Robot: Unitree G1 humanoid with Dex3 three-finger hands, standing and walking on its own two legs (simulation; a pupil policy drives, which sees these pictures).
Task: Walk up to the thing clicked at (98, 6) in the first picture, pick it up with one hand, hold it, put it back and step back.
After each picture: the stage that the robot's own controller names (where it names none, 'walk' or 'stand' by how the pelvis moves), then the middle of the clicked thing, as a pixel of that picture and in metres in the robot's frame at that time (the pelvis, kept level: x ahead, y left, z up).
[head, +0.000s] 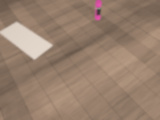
stand; (98, 10) +1.79 -0.18 -0.65
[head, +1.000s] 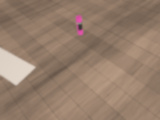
walk; (79, 25) +1.65 +0.18 -0.63
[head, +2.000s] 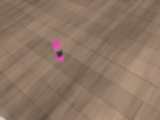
walk; (58, 51) +1.05 +0.34 -0.65
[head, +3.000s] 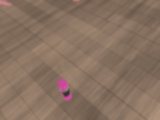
walk; (65, 90) +0.65 +0.25 -0.65
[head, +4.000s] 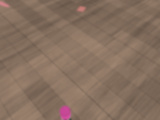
walk; (66, 117) +0.43 +0.16 -0.63
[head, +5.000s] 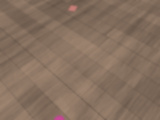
stand; out of the picture +0.36 +0.19 -0.65
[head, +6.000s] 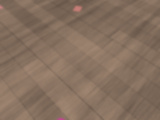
stand; out of the picture +0.34 +0.18 -0.64
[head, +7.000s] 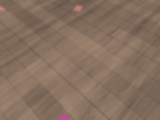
stand; out of the picture +0.37 +0.17 -0.66
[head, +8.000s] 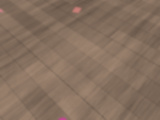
stand; out of the picture +0.36 +0.18 -0.66
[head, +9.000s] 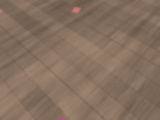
stand; out of the picture +0.35 +0.18 -0.66
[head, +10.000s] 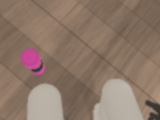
go down; (34, 63) +0.42 +0.20 -0.34
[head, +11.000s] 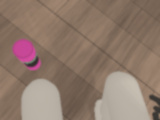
go down; (29, 57) +0.43 +0.21 -0.27
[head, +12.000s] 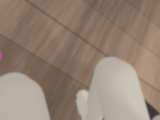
close in; out of the picture +0.43 +0.25 -0.17
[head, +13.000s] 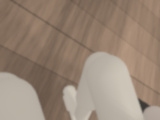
close; out of the picture +0.42 +0.26 -0.16
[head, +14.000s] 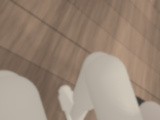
lift; out of the picture +0.41 +0.26 -0.16
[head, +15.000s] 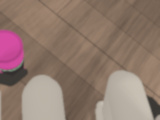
lift; (10, 61) +0.35 +0.24 -0.04
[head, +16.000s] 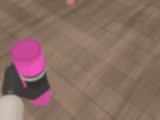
hold; (34, 78) +0.32 +0.17 +0.09
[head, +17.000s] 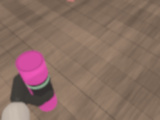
hold; (40, 85) +0.31 +0.16 +0.04
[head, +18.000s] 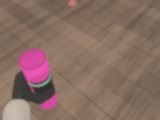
hold; (41, 83) +0.31 +0.16 +0.04
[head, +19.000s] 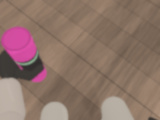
crouch; (29, 60) +0.40 +0.18 -0.03
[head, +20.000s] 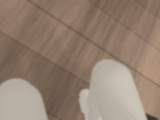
lower; out of the picture +0.46 +0.25 -0.11
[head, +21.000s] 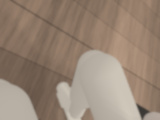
lower; out of the picture +0.45 +0.28 -0.16
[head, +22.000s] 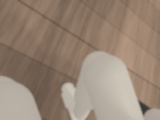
lower; out of the picture +0.44 +0.28 -0.16
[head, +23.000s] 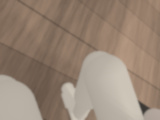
lower; out of the picture +0.43 +0.28 -0.16
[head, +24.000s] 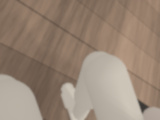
lower; out of the picture +0.43 +0.27 -0.16
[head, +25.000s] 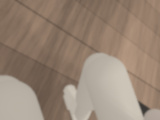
open; out of the picture +0.43 +0.25 -0.17
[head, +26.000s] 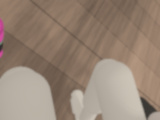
stand; out of the picture +0.42 +0.24 -0.18
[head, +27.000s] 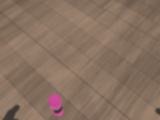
stand; (56, 106) +0.39 +0.17 -0.53
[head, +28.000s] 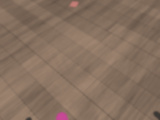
stand; out of the picture +0.38 +0.17 -0.60
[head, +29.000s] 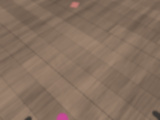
stand; out of the picture +0.37 +0.16 -0.60
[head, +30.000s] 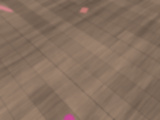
stand; out of the picture +0.39 +0.15 -0.65
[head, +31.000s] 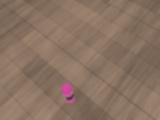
walk; (68, 93) +0.45 +0.14 -0.63
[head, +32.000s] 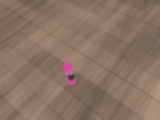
walk; (70, 74) +0.72 +0.19 -0.64
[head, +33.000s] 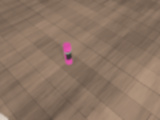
stand; (67, 54) +1.03 +0.18 -0.64
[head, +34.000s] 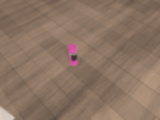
stand; (73, 55) +1.04 +0.14 -0.66
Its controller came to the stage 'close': yes
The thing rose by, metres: 0.69
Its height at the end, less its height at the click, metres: +0.00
